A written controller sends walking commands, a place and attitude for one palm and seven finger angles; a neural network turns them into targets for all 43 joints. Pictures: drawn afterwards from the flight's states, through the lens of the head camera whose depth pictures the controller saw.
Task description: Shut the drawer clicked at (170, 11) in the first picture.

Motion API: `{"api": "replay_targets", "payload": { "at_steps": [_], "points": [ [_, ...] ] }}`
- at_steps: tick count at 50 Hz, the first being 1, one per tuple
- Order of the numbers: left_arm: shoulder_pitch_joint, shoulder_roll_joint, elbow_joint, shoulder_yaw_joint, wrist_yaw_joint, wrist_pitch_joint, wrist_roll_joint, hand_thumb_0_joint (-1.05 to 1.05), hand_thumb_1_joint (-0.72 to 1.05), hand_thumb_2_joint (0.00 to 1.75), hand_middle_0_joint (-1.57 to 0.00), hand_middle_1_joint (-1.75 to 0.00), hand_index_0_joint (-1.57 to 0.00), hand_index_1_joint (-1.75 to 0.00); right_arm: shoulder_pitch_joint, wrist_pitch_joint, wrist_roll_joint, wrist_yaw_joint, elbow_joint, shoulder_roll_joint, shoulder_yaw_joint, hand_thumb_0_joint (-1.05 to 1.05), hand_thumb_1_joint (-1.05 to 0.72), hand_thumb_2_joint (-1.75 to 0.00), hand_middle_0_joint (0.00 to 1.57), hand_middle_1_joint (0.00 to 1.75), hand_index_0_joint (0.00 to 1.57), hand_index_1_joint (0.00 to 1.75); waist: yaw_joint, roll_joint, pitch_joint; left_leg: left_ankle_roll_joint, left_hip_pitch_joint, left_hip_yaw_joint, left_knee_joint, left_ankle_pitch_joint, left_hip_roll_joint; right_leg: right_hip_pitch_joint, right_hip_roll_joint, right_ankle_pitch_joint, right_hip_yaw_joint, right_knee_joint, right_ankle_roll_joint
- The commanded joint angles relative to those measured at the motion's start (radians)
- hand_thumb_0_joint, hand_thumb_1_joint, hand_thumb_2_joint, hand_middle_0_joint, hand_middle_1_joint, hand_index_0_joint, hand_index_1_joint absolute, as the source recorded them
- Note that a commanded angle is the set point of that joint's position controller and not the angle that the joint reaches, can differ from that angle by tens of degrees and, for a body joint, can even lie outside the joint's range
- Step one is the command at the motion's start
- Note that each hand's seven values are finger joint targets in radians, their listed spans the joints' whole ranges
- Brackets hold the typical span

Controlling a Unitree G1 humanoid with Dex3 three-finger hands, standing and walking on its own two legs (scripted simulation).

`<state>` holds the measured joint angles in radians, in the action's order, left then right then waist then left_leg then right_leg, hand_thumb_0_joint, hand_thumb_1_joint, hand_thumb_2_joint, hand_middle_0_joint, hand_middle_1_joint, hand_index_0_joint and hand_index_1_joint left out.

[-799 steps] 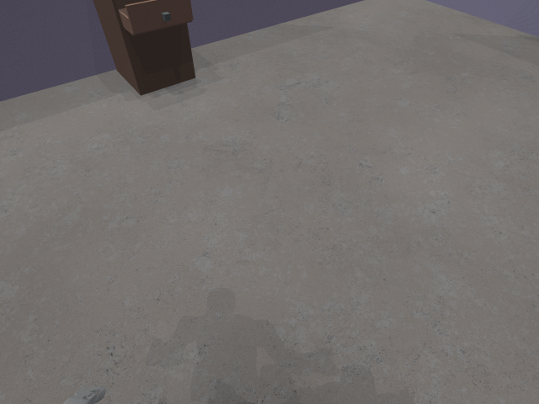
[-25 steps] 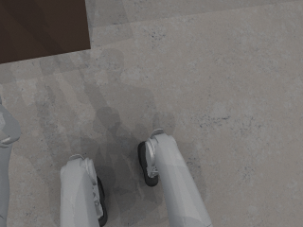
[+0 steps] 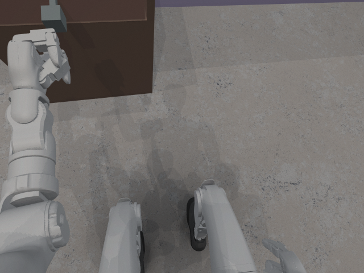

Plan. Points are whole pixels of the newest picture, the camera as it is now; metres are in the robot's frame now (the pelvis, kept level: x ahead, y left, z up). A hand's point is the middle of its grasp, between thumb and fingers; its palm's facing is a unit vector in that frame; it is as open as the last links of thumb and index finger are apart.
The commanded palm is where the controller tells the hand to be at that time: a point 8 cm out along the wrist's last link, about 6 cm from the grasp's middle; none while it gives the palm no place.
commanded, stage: draw the hand back to the body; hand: left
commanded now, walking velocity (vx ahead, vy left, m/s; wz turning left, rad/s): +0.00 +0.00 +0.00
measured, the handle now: (53, 11) +0.66 +0.23 -0.03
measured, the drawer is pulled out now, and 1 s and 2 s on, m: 0.00 0.00 0.00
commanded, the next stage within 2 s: step back with the hand held close in 1.18 s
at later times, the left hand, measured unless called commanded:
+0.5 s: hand out of the picture +0.36 +0.22 +0.18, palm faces +0.17 -0.95 -0.28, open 3.3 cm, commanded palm +0.32 +0.27 +0.22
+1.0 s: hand out of the picture +0.26 +0.25 +0.36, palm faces +0.45 -0.79 -0.41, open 3.3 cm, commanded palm +0.20 +0.29 +0.39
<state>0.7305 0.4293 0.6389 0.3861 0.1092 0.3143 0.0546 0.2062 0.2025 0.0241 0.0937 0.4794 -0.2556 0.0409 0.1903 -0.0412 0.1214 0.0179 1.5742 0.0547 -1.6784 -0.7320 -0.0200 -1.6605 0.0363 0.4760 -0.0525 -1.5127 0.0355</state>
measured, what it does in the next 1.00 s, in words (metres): rises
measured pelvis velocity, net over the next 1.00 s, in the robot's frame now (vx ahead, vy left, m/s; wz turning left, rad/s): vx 0.09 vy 0.00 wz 0.05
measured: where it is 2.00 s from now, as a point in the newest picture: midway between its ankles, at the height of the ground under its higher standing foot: (167, 248)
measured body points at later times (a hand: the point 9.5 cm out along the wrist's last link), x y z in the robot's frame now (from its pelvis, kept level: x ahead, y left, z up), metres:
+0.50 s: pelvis +0.06 +0.00 +0.16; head +0.13 +0.01 +0.61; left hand +0.34 +0.27 +0.19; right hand +0.23 -0.23 +0.08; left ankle +0.01 +0.10 -0.53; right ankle +0.10 -0.14 -0.53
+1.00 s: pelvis +0.09 +0.00 +0.21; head +0.08 -0.02 +0.66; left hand +0.23 +0.29 +0.39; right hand +0.29 -0.19 +0.13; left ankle +0.01 +0.10 -0.53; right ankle +0.10 -0.14 -0.53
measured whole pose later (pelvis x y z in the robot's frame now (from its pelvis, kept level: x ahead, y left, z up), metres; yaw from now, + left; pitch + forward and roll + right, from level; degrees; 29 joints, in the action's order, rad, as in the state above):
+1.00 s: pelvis +0.09 +0.00 +0.21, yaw +3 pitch -1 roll -2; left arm -0.50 0.34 -0.46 0.29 -0.10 0.07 0.06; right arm 0.23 -0.14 -0.01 -0.07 0.58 -0.21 0.04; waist -0.08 -0.08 0.03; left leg 0.01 0.08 0.01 -0.48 -0.38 -0.02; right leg -0.20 0.02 0.24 -0.04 -0.46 0.03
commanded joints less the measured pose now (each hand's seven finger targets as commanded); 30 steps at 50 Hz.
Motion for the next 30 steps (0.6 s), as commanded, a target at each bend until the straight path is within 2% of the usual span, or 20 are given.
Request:
{"api": "replay_targets", "payload": {
  "at_steps": [1, 3, 5, 6, 9, 10, 11, 12, 13, 15, 16, 17, 18, 19, 20, 22, 24, 26, 28, 30],
  "points": [
    [0.141, 0.195, -0.498, 0.012, -0.017, 0.010, 0.090, 0.00, 0.90, 0.90, -1.40, -1.60, -1.40, -1.60, 0.140, -0.078, -0.035, -0.038, -0.088, -0.168, -0.070, 0.00, -0.90, -0.90, 0.20, 0.30, 0.20, 0.30, -0.053, -0.127, 0.824, -0.010, -0.470, -0.005, 0.375, 0.556, 0.020, 0.832, -0.045, -0.374, 0.014, 0.231, -0.055],
    [0.073, 0.163, -0.533, 0.000, -0.034, 0.024, 0.112, 0.00, 0.90, 0.90, -1.40, -1.60, -1.40, -1.60, 0.138, -0.122, -0.037, -0.057, -0.064, -0.155, -0.072, 0.00, -0.90, -0.90, 0.20, 0.30, 0.20, 0.30, -0.050, -0.095, 0.771, -0.007, -0.500, -0.014, 0.420, 0.525, 0.022, 0.878, -0.045, -0.365, 0.018, 0.287, -0.047],
    [0.008, 0.094, -0.483, -0.049, -0.033, 0.042, 0.123, 0.00, 0.90, 0.90, -1.40, -1.60, -1.40, -1.60, 0.133, -0.159, -0.040, -0.076, -0.041, -0.147, -0.071, 0.00, -0.90, -0.90, 0.20, 0.30, 0.20, 0.30, -0.037, -0.054, 0.646, -0.006, -0.509, -0.024, 0.467, 0.451, 0.023, 0.871, -0.046, -0.296, 0.016, 0.345, -0.040],
    [0.011, 0.066, -0.483, -0.081, -0.028, 0.054, 0.125, 0.00, 0.90, 0.90, -1.40, -1.60, -1.40, -1.60, 0.125, -0.176, -0.040, -0.085, -0.032, -0.141, -0.066, 0.00, -0.90, -0.90, 0.20, 0.30, 0.20, 0.30, -0.034, -0.073, 0.593, -0.006, -0.521, -0.026, 0.488, 0.426, 0.025, 0.865, -0.044, -0.271, 0.017, 0.370, -0.041],
    [-0.084, 0.002, -0.365, -0.133, 0.004, 0.070, 0.123, 0.00, 0.90, 0.90, -1.40, -1.60, -1.40, -1.60, 0.126, -0.206, -0.042, -0.103, -0.016, -0.145, -0.069, 0.00, -0.90, -0.90, 0.20, 0.30, 0.20, 0.30, -0.045, -0.016, 0.449, -0.011, -0.565, -0.031, 0.566, 0.343, 0.029, 0.858, -0.045, -0.170, 0.004, 0.445, -0.042],
    [-0.116, -0.005, -0.345, -0.140, 0.018, 0.071, 0.125, 0.00, 0.90, 0.90, -1.40, -1.60, -1.40, -1.60, 0.123, -0.213, -0.044, -0.107, -0.020, -0.143, -0.069, 0.00, -0.90, -0.90, 0.20, 0.30, 0.20, 0.30, -0.061, -0.020, 0.420, -0.013, -0.577, -0.034, 0.591, 0.331, 0.033, 0.874, -0.043, -0.156, 0.003, 0.466, -0.044],
    [-0.135, -0.012, -0.361, -0.151, 0.031, 0.075, 0.129, 0.00, 0.90, 0.90, -1.40, -1.60, -1.40, -1.60, 0.117, -0.219, -0.047, -0.111, -0.029, -0.142, -0.069, 0.00, -0.90, -0.90, 0.20, 0.30, 0.20, 0.30, -0.072, -0.060, 0.415, -0.013, -0.621, -0.041, 0.610, 0.346, 0.037, 0.887, -0.044, -0.168, 0.004, 0.483, -0.049],
    [-0.183, 0.001, -0.367, -0.140, 0.042, 0.076, 0.132, 0.00, 0.90, 0.90, -1.40, -1.60, -1.40, -1.60, 0.115, -0.222, -0.048, -0.113, -0.038, -0.141, -0.069, 0.00, -0.90, -0.90, 0.20, 0.30, 0.20, 0.30, -0.094, -0.052, 0.409, -0.018, -0.658, -0.037, 0.640, 0.370, 0.036, 0.915, -0.044, -0.181, -0.004, 0.496, -0.053],
    [-0.240, -0.015, -0.378, -0.149, 0.052, 0.075, 0.142, 0.00, 0.90, 0.90, -1.40, -1.60, -1.40, -1.60, 0.109, -0.223, -0.051, -0.114, -0.054, -0.140, -0.070, 0.00, -0.90, -0.90, 0.20, 0.30, 0.20, 0.30, -0.103, -0.028, 0.401, -0.017, -0.686, -0.038, 0.663, 0.396, 0.036, 0.948, -0.045, -0.206, -0.006, 0.515, -0.053],
    [-0.335, -0.005, -0.433, -0.133, 0.064, 0.073, 0.160, 0.00, 0.90, 0.90, -1.40, -1.60, -1.40, -1.60, 0.096, -0.225, -0.056, -0.117, -0.083, -0.136, -0.071, 0.00, -0.90, -0.90, 0.20, 0.30, 0.20, 0.30, -0.129, -0.030, 0.383, -0.020, -0.737, -0.043, 0.706, 0.455, 0.034, 1.011, -0.044, -0.260, -0.011, 0.543, -0.055],
    [-0.420, 0.120, -0.443, -0.150, -0.033, -0.020, 0.031, 0.00, 0.90, 0.90, -1.40, -1.60, -1.40, -1.60, 0.068, -0.180, -0.058, -0.127, -0.120, -0.130, -0.088, 0.00, -0.90, -0.90, 0.20, 0.30, 0.20, 0.30, -0.175, -0.064, 0.446, -0.017, -0.866, -0.064, 0.797, 0.494, 0.047, 1.112, -0.025, -0.262, 0.029, 0.602, -0.074],
    [-0.403, 0.058, -0.567, -0.184, -0.085, -0.060, 0.027, 0.00, 0.90, 0.90, -1.40, -1.60, -1.40, -1.60, 0.056, -0.169, -0.062, -0.135, -0.156, -0.109, -0.084, 0.00, -0.90, -0.90, 0.20, 0.30, 0.20, 0.30, -0.154, -0.090, 0.399, -0.026, -0.925, -0.056, 0.836, 0.545, 0.041, 1.117, -0.030, -0.296, 0.014, 0.627, -0.071],
    [-0.464, 0.046, -0.624, -0.198, -0.121, -0.093, 0.014, 0.00, 0.90, 0.90, -1.40, -1.60, -1.40, -1.60, 0.052, -0.163, -0.061, -0.141, -0.164, -0.105, -0.082, 0.00, -0.90, -0.90, 0.20, 0.30, 0.20, 0.30, -0.161, -0.122, 0.386, -0.029, -0.975, -0.052, 0.854, 0.605, 0.032, 1.137, -0.027, -0.316, 0.010, 0.647, -0.069],
    [-0.531, 0.044, -0.608, -0.196, -0.154, -0.120, 0.007, 0.00, 0.90, 0.90, -1.40, -1.60, -1.40, -1.60, 0.040, -0.154, -0.062, -0.144, -0.165, -0.101, -0.073, 0.00, -0.90, -0.90, 0.20, 0.30, 0.20, 0.30, -0.161, -0.048, 0.323, -0.022, -0.971, -0.053, 0.885, 0.475, 0.026, 1.158, -0.031, -0.237, 0.007, 0.692, -0.065],
    [-0.541, 0.051, -0.657, -0.196, -0.180, -0.139, 0.003, 0.00, 0.90, 0.90, -1.40, -1.60, -1.40, -1.60, 0.019, -0.153, -0.064, -0.157, -0.180, -0.102, -0.067, 0.00, -0.90, -0.90, 0.20, 0.30, 0.20, 0.30, -0.155, -0.025, 0.268, -0.017, -0.963, -0.044, 0.919, 0.453, 0.019, 1.177, -0.029, -0.224, 0.001, 0.708, -0.065],
    [-0.575, 0.076, -0.716, -0.171, -0.217, -0.171, -0.003, 0.00, 0.90, 0.90, -1.40, -1.60, -1.40, -1.60, 0.016, -0.161, -0.061, -0.181, -0.183, -0.101, -0.059, 0.00, -0.90, -0.90, 0.20, 0.30, 0.20, 0.30, -0.162, -0.027, 0.231, -0.014, -1.003, -0.039, 0.952, 0.569, 0.014, 1.249, -0.028, -0.316, -0.004, 0.734, -0.066],
    [-0.617, 0.076, -0.792, -0.168, -0.237, -0.192, -0.014, 0.00, 0.90, 0.90, -1.40, -1.60, -1.40, -1.60, 0.032, -0.184, -0.054, -0.192, -0.176, -0.095, -0.057, 0.00, -0.90, -0.90, 0.20, 0.30, 0.20, 0.30, -0.168, -0.065, 0.262, -0.021, -1.104, -0.038, 0.969, 0.744, 0.006, 1.312, -0.022, -0.426, -0.004, 0.761, -0.062],
    [-0.686, 0.059, -0.845, -0.179, -0.244, -0.211, -0.015, 0.00, 0.90, 0.90, -1.40, -1.60, -1.40, -1.60, 0.036, -0.214, -0.050, -0.197, -0.169, -0.090, -0.055, 0.00, -0.90, -0.90, 0.20, 0.30, 0.20, 0.30, -0.172, -0.058, 0.245, -0.025, -1.180, -0.036, 0.993, 0.853, -0.001, 1.352, -0.019, -0.493, -0.009, 0.801, -0.059],
    [-0.787, 0.022, -0.878, -0.197, -0.241, -0.230, -0.013, 0.00, 0.90, 0.90, -1.40, -1.60, -1.40, -1.60, 0.037, -0.239, -0.049, -0.195, -0.155, -0.084, -0.052, 0.00, -0.90, -0.90, 0.20, 0.30, 0.20, 0.30, -0.180, -0.050, 0.197, -0.031, -1.234, -0.040, 1.028, 0.921, -0.007, 1.387, -0.017, -0.536, -0.015, 0.843, -0.053],
    [-0.858, 0.023, -0.943, -0.188, -0.236, -0.236, -0.010, 0.00, 0.90, 0.90, -1.40, -1.60, -1.40, -1.60, 0.022, -0.264, -0.048, -0.192, -0.145, -0.083, -0.049, 0.00, -0.90, -0.90, 0.20, 0.30, 0.20, 0.30, -0.192, -0.057, 0.166, -0.034, -1.275, -0.043, 1.066, 0.953, -0.011, 1.430, -0.015, -0.557, -0.018, 0.882, -0.052]
  ]
}}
